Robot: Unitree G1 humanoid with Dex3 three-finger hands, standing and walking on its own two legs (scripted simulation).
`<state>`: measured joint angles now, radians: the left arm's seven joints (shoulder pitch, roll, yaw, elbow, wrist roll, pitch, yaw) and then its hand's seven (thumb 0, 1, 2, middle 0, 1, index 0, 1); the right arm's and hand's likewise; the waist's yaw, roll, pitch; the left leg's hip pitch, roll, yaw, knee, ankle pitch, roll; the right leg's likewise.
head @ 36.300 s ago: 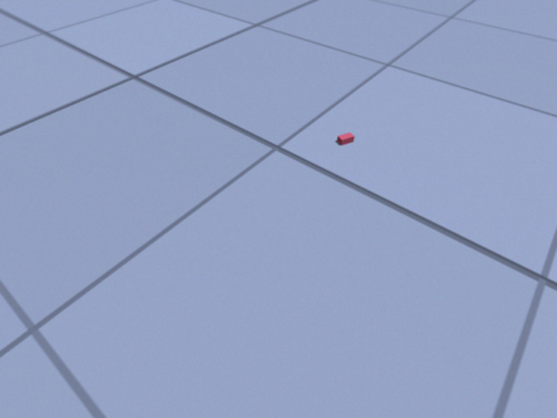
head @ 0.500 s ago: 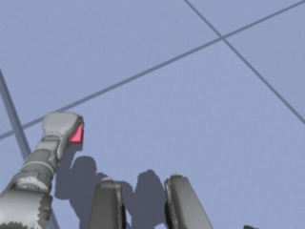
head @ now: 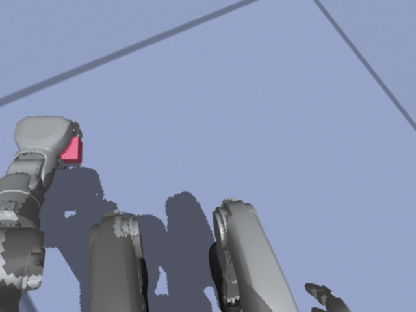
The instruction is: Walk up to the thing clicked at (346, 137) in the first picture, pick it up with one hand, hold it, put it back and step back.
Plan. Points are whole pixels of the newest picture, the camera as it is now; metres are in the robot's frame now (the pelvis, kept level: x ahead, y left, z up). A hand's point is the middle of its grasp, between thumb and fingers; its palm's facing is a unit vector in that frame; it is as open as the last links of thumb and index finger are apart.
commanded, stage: crouch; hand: left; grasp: from above
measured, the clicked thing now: (57, 150) +0.46 +0.27 -0.20
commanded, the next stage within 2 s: lower in 0.68 s
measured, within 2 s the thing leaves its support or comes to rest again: neither
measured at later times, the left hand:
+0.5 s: hand (66, 156) +0.46 +0.26 -0.23, palm faces -0.45 +0.00 -0.89, open 7.6 cm
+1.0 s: hand (71, 160) +0.46 +0.26 -0.28, palm faces -0.49 -0.01 -0.87, open 7.6 cm
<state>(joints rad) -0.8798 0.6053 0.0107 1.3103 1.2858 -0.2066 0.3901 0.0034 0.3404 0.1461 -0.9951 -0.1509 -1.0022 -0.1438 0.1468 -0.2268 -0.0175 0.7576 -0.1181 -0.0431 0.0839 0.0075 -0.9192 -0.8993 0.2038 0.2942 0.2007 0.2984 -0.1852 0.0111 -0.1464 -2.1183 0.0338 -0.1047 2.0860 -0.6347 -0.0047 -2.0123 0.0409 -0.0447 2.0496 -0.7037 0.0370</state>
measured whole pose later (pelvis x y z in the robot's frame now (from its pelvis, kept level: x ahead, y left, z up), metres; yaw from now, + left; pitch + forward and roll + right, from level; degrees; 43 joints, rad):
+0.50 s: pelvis -0.01 +0.00 -0.07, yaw -2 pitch +34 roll -8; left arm -0.96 0.71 0.05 1.44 1.31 -0.25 0.40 0.00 0.37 0.12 -0.97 -0.18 -0.97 -0.17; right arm 0.16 -0.25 0.04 0.78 -0.14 -0.03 0.12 0.01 -0.92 -0.90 0.20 0.29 0.20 0.30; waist -0.23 -0.01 -0.08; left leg -2.29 0.04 -0.15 2.31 -0.63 -0.01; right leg -2.18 0.07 -0.07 2.26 -0.70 0.04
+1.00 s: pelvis -0.01 -0.01 -0.10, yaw -4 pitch +32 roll -9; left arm -0.97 0.79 0.05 1.48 1.31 -0.27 0.39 0.00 0.37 0.12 -0.97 -0.18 -0.98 -0.17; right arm 0.12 -0.26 0.11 0.75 -0.16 -0.04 0.12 0.01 -0.92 -0.90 0.20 0.29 0.20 0.30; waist -0.25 -0.05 -0.01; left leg -2.34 0.04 -0.19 2.41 -0.64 -0.03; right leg -2.23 0.08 -0.10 2.35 -0.70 0.04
